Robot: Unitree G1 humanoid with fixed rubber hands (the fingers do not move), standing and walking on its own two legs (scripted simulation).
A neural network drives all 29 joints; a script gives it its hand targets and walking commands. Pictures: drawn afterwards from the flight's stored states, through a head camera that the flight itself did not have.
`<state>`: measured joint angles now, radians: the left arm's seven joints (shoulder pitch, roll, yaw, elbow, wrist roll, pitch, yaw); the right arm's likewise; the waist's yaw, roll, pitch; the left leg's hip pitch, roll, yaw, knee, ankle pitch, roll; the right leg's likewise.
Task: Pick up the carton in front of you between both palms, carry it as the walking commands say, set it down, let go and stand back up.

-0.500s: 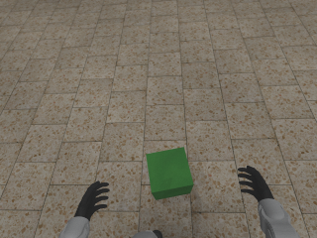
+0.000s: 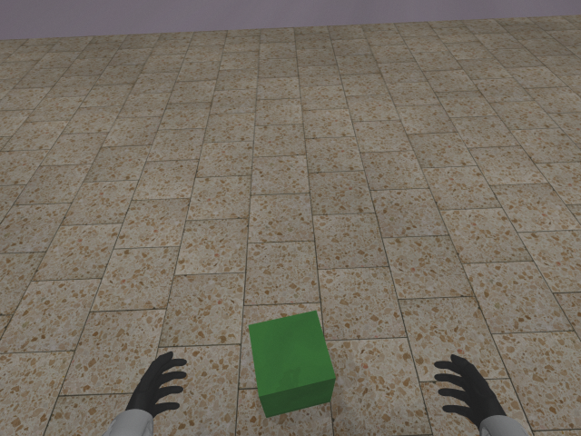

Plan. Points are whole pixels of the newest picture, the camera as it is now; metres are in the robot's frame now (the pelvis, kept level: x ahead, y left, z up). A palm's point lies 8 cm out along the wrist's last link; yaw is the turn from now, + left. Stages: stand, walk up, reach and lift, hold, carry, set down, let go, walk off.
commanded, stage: let go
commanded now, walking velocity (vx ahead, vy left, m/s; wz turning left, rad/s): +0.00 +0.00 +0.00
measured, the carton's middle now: (290, 364) +0.42 +0.04 -0.65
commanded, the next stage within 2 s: stand in 0.10 s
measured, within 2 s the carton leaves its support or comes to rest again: neither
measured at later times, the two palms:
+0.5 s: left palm (104, 429) +0.15 +0.30 -0.10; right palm out of the picture +0.13 -0.28 -0.07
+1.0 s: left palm out of the picture +0.13 +0.32 -0.10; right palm out of the picture +0.11 -0.28 -0.08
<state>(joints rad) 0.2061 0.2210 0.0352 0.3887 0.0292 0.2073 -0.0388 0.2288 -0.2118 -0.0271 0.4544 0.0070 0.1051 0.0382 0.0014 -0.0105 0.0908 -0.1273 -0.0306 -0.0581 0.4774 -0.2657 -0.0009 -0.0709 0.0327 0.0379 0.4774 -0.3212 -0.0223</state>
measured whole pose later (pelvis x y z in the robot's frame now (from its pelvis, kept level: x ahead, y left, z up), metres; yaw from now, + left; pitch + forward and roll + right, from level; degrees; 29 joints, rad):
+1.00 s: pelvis +0.01 +0.03 +0.00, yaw -2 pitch -2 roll +0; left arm 0.17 0.37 0.01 0.87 0.03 0.00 0.02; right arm 0.15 -0.35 -0.02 0.89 -0.03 -0.01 -0.02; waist 0.00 -0.03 0.02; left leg -0.16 -0.04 -0.02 0.43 -0.25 0.03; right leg -0.09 0.01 0.07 0.40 -0.28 0.02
